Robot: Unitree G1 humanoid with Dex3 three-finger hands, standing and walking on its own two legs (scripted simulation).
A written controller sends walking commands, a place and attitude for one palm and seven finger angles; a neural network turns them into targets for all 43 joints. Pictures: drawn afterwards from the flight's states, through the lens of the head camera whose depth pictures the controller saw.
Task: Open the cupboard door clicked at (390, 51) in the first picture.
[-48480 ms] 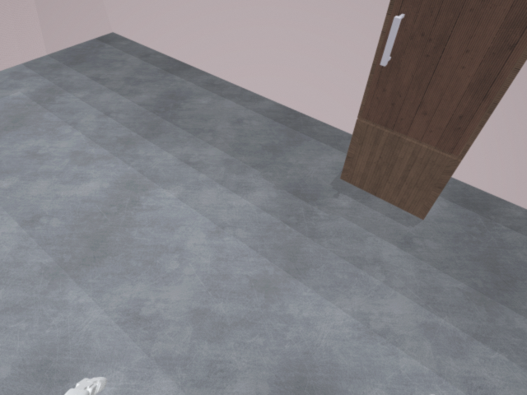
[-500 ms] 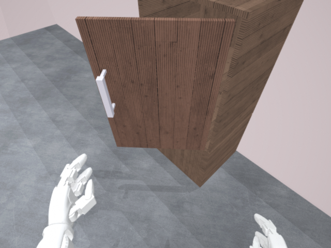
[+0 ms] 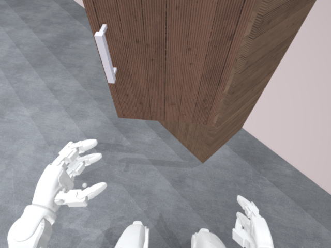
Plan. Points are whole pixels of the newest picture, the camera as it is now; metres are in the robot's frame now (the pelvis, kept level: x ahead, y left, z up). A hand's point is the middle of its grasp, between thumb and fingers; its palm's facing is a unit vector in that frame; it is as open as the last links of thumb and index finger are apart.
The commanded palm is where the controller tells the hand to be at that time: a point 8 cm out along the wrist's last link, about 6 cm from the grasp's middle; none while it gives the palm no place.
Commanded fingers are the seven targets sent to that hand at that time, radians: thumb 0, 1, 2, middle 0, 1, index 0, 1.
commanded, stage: raise the hand with hooked fingers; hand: left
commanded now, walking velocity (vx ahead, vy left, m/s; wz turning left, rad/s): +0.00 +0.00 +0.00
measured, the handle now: (108, 55) +0.62 +0.21 +0.09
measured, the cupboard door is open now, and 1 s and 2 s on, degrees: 44 44 44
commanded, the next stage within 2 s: move the hooked fingers beside the handle in 1.36 s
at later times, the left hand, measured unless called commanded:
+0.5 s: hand (48, 159) +0.27 +0.26 +0.10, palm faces +0.03 -1.00 -0.06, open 13.3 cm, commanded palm +0.25 +0.31 +0.09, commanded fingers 0.00 -0.50 0.30 -0.30 -1.20 -0.30 -1.20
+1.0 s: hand (42, 138) +0.31 +0.28 +0.11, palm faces -0.03 -1.00 -0.02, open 14.0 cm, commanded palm +0.29 +0.32 +0.11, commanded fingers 0.00 -0.50 0.30 -0.30 -1.20 -0.30 -1.20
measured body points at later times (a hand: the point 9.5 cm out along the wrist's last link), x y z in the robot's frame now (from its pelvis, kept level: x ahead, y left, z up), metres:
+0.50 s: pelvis +0.02 +0.01 +0.02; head +0.07 +0.02 +0.47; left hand +0.27 +0.31 +0.10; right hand +0.20 -0.23 -0.04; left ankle +0.05 +0.12 -0.66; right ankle +0.03 -0.11 -0.66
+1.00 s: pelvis +0.02 +0.01 +0.04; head +0.07 +0.01 +0.49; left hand +0.31 +0.33 +0.11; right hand +0.17 -0.25 -0.04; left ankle +0.05 +0.12 -0.66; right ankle +0.03 -0.11 -0.66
